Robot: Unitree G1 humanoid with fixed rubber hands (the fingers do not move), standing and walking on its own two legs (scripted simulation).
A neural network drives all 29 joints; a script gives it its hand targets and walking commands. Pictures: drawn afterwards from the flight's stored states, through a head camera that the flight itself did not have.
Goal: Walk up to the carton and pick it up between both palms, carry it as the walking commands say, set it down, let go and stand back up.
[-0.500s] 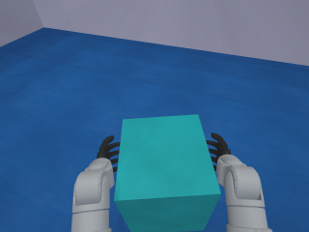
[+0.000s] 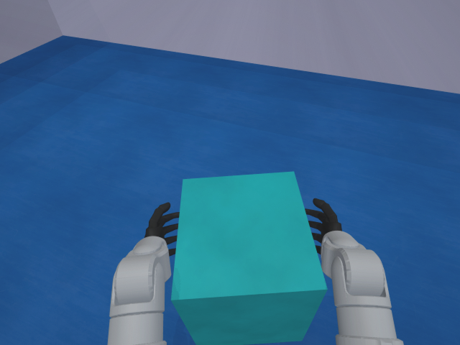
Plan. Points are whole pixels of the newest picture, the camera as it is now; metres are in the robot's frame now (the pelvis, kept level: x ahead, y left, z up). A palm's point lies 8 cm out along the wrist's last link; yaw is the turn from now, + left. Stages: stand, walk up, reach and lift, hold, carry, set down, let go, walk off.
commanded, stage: carry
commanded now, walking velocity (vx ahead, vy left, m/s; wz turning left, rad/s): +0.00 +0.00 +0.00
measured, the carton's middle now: (244, 262) +0.28 -0.01 -0.01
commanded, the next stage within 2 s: hold in 1.06 s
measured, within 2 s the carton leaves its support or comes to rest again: neither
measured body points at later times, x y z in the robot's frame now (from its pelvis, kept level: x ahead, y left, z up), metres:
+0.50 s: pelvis +0.02 +0.01 +0.00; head +0.02 +0.02 +0.45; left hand +0.32 +0.15 +0.04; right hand +0.31 -0.14 +0.04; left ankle +0.03 +0.14 -0.73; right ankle +0.03 -0.08 -0.73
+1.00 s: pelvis +0.03 +0.02 +0.00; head +0.01 +0.02 +0.45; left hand +0.32 +0.16 +0.04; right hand +0.31 -0.14 +0.04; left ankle +0.04 +0.14 -0.73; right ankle +0.03 -0.08 -0.73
